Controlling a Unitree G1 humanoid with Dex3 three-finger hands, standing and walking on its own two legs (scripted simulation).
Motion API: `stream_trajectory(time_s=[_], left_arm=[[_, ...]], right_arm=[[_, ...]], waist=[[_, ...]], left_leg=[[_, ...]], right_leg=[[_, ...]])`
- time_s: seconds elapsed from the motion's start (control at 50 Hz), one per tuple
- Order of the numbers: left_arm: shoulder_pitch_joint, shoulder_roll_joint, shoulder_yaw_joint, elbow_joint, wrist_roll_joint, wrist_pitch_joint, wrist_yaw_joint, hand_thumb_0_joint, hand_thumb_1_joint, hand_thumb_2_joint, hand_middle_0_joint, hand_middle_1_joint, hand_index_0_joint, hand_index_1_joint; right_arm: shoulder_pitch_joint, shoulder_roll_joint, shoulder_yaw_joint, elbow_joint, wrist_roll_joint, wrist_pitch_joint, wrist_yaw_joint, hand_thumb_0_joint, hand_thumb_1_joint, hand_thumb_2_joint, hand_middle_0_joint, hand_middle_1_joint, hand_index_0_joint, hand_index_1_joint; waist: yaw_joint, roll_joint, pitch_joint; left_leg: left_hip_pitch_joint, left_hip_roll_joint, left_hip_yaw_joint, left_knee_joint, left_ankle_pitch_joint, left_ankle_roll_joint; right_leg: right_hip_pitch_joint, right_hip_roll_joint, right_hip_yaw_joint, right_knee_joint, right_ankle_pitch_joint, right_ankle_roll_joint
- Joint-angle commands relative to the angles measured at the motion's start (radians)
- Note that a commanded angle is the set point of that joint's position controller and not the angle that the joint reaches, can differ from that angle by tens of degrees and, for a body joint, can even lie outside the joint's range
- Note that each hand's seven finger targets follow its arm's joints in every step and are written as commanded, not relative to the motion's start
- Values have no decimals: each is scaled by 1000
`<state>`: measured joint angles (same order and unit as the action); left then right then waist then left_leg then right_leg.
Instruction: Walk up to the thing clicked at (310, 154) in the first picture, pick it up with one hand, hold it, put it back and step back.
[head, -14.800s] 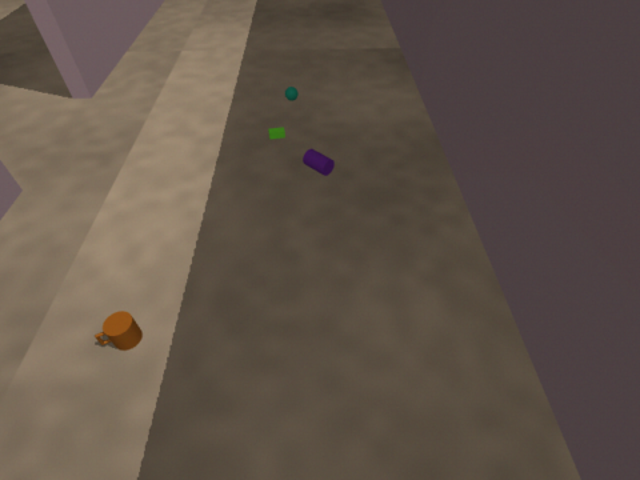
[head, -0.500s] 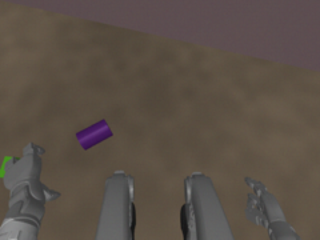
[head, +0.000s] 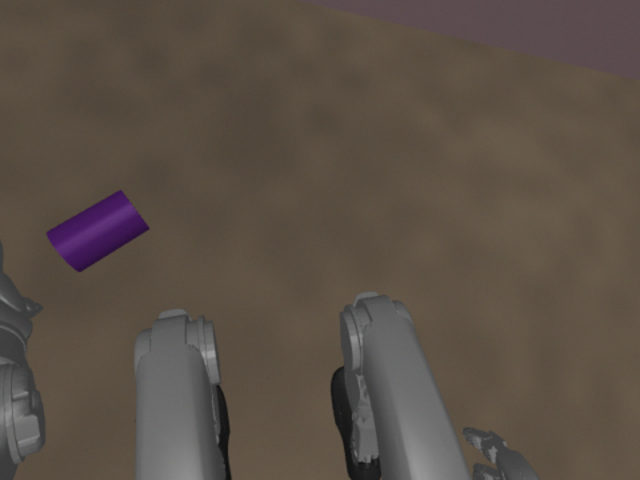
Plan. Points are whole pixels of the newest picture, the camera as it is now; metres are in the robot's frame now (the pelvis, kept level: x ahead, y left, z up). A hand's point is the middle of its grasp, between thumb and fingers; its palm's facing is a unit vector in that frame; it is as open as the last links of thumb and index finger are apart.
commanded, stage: rise first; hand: left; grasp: from above
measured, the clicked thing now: (101, 230) +0.51 +0.33 -0.35
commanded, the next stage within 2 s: approach in 0.78 s
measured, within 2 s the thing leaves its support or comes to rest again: neither
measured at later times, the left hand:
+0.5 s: hand (27, 256) +0.42 +0.38 -0.21, palm faces -0.27 -0.29 -0.92, open 14.0 cm
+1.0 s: hand (36, 251) +0.44 +0.38 -0.24, palm faces -0.30 -0.28 -0.91, open 14.2 cm
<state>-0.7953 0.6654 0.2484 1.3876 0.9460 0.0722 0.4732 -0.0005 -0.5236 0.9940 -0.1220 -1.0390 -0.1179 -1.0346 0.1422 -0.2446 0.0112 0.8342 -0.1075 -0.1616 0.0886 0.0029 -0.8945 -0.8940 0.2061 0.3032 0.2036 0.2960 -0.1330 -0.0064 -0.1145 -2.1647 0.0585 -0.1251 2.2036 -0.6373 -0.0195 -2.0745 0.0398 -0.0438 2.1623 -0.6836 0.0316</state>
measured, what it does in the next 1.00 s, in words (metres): lowers itself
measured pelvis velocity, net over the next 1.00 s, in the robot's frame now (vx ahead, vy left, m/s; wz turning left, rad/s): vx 0.01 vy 0.00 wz -0.06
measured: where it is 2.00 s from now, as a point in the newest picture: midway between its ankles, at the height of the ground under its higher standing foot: (287, 455)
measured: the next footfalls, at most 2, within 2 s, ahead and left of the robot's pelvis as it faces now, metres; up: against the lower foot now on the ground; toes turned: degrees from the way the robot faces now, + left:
none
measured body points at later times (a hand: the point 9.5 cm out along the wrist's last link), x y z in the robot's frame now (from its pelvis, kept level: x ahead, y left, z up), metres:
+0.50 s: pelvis +0.01 +0.00 -0.06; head +0.25 +0.05 +0.32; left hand +0.44 +0.39 -0.16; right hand +0.07 -0.26 -0.18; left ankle +0.09 +0.14 -0.36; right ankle +0.10 -0.13 -0.35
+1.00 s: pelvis +0.01 +0.00 -0.07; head +0.26 +0.08 +0.30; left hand +0.45 +0.39 -0.19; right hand +0.07 -0.27 -0.17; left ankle +0.09 +0.14 -0.36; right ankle +0.10 -0.13 -0.35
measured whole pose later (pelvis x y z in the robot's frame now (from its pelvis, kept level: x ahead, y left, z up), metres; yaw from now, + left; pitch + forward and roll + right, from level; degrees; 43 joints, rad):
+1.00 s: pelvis +0.01 +0.00 -0.07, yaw -4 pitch +32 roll -9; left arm -0.96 0.85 0.31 1.54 1.02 0.03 0.44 0.00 -0.57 1.01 -0.12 -1.01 -0.10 -1.02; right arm 0.12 -0.30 0.09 0.78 -0.15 -0.16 0.22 0.00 -0.91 -0.90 0.20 0.30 0.20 0.30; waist -0.20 -0.05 0.01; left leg -2.34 0.05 -0.19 2.46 -0.69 -0.02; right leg -2.22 0.06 -0.08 2.38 -0.72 0.05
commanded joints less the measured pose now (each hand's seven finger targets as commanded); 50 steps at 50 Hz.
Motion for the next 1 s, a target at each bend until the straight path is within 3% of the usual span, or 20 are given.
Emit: stream_trajectory(time_s=[0.0, 0.06, 0.18, 0.5, 0.54, 0.58, 0.76, 0.88, 0.98], left_arm=[[-306, 318, 34, -82, 12, 16, 49, 0, -575, 1028, -100, -1015, -87, -1027], [-332, 339, 51, -55, 23, 23, 55, 0, -581, 1031, -112, -997, -94, -1015], [-350, 358, 62, -3, 27, 30, 43, 0, -568, 1013, -120, -998, -104, -1013], [-406, 475, 93, -8, 52, -38, 6, 0, -549, 981, -106, -1037, -105, -1036], [-377, 468, 91, -7, 58, -41, 4, 0, -553, 980, -107, -1036, -106, -1035], [-391, 467, 90, -16, 59, -43, 5, 0, -549, 977, -104, -1040, -105, -1037], [-385, 492, 99, -32, 62, -45, 2, 0, -574, 993, -103, -1024, -95, -1030], [-396, 484, 80, -5, 77, -50, 3, 0, -611, 1043, -87, -993, -60, -1018], [-506, 425, 13, 22, 74, -57, 20, 0, -611, 1040, -87, -995, -62, -1018]], right_arm=[[142, -228, -52, -33, -2, -24, 1, 0, -890, -898, 200, 299, 200, 299], [166, -230, -43, -20, -8, -26, 18, 0, -892, -898, 200, 299, 200, 299], [188, -235, -37, -8, -21, -33, 50, 0, -896, -900, 200, 300, 200, 300], [193, -260, -14, -15, -38, -31, 102, 0, -902, -902, 200, 300, 200, 300], [195, -260, -9, -15, -37, -28, 105, 0, -905, -903, 199, 300, 200, 300], [193, -264, -7, -19, -39, -24, 109, 0, -904, -902, 200, 300, 200, 300], [192, -280, -1, -36, -34, -6, 120, 0, -908, -904, 199, 300, 199, 300], [182, -295, 8, -43, -36, 1, 124, 0, -896, -896, 200, 300, 200, 300], [195, -317, 16, -48, -43, -5, 125, 0, -895, -896, 200, 300, 200, 300]], waist=[[11, 272, -580], [6, 283, -609], [-6, 277, -608], [-34, 246, -591], [-24, 251, -606], [-37, 265, -599], [-39, 277, -576], [-55, 305, -542], [-122, 320, -496]], left_leg=[[543, -9, 58, -253, 21, 25], [539, -9, 62, -212, 96, 25], [486, -10, 74, -149, 136, 31], [358, -12, 80, -24, 112, 45], [374, -10, 79, -11, 145, 44], [367, -9, 76, -4, 153, 44], [360, -9, 63, 8, 163, 43], [369, -8, 53, 5, 143, 36], [364, -2, 34, 6, 100, 33]], right_leg=[[139, 3, -93, -202, 80, -76], [152, 5, -93, -165, 147, -76], [165, 13, -96, -129, 182, -72], [182, 36, -113, -71, 164, -61], [199, 37, -115, -63, 200, -60], [189, 38, -119, -51, 210, -59], [174, 42, -132, -35, 225, -58], [130, 44, -145, -18, 205, -62], [68, 46, -163, -15, 177, -62]])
